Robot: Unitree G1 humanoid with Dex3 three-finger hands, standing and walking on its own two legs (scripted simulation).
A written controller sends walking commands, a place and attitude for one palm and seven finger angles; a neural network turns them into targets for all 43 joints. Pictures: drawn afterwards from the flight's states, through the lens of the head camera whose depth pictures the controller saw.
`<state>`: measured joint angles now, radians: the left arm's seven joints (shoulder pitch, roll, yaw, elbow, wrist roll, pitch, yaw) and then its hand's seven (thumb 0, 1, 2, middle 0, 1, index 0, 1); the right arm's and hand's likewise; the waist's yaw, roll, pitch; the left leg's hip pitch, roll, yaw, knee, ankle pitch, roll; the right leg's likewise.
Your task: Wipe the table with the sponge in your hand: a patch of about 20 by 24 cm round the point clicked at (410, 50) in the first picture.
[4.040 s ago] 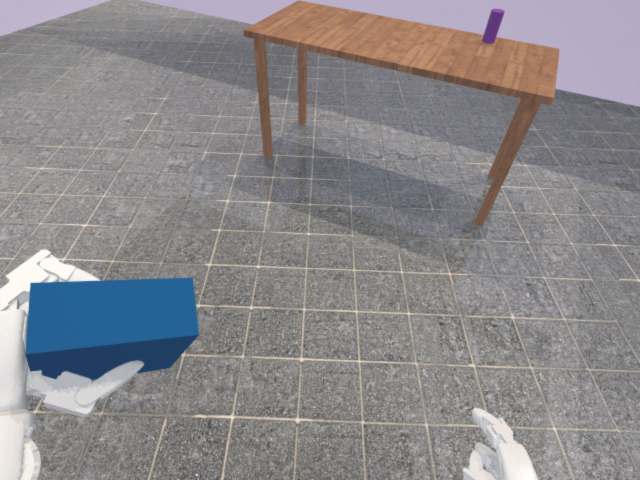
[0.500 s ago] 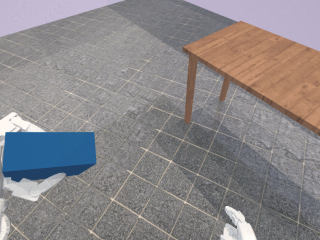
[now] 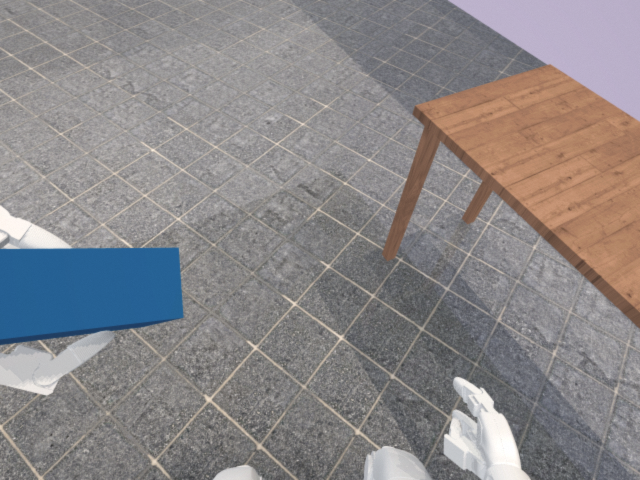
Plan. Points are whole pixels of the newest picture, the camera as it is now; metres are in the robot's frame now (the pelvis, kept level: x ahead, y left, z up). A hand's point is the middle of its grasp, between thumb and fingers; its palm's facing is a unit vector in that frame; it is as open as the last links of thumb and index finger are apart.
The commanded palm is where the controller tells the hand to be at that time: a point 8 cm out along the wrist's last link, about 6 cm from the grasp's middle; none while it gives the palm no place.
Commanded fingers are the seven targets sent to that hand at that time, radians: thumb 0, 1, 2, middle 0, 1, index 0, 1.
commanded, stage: turn to face it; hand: left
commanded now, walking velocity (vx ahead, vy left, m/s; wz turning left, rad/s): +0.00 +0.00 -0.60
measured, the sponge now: (107, 296) +0.24 +0.21 +0.17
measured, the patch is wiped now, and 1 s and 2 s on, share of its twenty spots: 0.00 0.00 0.00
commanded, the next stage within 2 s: none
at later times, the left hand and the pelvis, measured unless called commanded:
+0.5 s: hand (207, 241) +0.29 +0.13 +0.19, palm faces +0.17 -0.86 -0.48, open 10.0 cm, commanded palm +0.25 +0.19 +0.19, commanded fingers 0.00 0.10 1.30 -1.20 -1.60 -1.20 -1.60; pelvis +0.03 -0.05 +0.01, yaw -12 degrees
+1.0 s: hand (341, 274) +0.27 +0.01 +0.18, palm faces -0.14 -0.84 -0.53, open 10.0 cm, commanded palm +0.25 +0.09 +0.19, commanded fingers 0.00 0.10 1.30 -1.20 -1.60 -1.20 -1.60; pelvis -0.04 -0.07 +0.00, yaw -31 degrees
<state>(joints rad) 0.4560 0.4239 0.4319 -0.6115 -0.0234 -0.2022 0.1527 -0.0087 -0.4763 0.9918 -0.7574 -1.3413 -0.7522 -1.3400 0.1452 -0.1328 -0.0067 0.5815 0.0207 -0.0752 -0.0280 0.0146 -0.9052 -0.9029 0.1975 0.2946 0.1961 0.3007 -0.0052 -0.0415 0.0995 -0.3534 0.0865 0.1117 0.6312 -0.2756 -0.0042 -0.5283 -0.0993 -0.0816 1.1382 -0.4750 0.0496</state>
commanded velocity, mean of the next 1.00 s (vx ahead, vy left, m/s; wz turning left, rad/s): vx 0.00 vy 0.00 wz -0.60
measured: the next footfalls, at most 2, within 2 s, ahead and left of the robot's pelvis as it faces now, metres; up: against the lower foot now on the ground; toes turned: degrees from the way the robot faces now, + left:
right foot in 0.16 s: +0.13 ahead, -0.13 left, +0.00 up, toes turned -10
left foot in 0.56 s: +0.08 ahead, +0.10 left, +0.00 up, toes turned -10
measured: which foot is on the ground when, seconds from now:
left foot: down 0.00-0.18, up 0.20-0.54, down 0.56-0.82, up 0.84-1.00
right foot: up 0.00-0.14, down 0.16-0.58, up 0.60-0.78, down 0.80-1.00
